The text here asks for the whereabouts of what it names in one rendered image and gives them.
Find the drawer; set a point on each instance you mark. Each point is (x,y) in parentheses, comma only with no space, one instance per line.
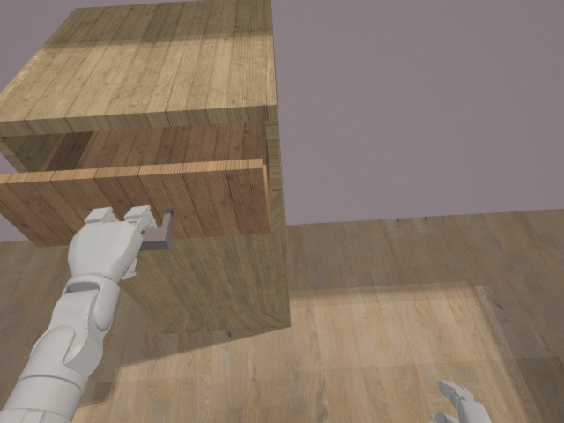
(215,177)

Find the left robot forearm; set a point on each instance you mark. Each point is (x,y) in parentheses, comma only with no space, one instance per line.
(55,377)

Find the cabinet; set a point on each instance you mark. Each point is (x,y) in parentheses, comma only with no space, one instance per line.
(162,65)

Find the right robot hand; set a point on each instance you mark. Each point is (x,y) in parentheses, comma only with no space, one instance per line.
(469,411)

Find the handle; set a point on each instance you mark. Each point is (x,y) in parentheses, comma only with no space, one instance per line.
(158,238)

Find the left robot hand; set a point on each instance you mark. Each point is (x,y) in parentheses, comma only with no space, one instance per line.
(108,247)

